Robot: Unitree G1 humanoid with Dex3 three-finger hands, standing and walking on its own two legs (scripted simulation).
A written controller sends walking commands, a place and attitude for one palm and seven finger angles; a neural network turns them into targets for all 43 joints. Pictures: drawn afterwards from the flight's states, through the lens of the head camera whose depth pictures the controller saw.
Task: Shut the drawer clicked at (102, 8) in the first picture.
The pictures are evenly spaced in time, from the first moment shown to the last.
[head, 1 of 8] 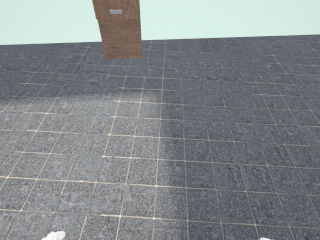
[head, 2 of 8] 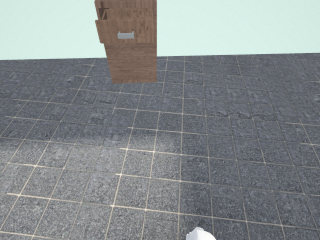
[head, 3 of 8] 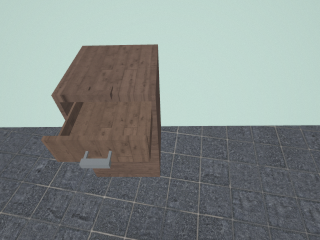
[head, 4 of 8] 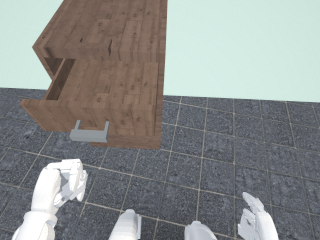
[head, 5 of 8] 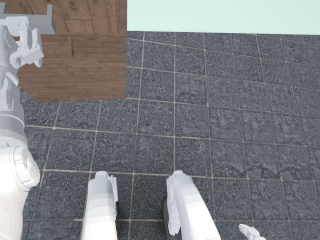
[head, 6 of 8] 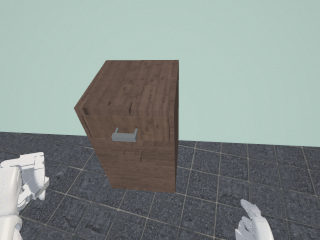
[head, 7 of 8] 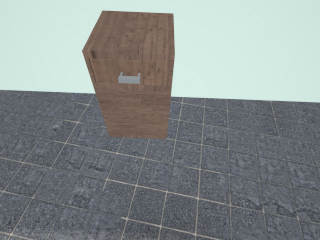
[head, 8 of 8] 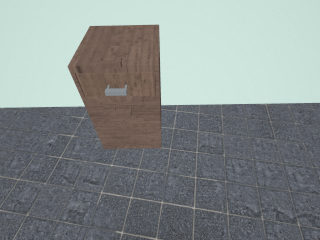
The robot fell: no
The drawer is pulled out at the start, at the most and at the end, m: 0.20 0.20 0.00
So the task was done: yes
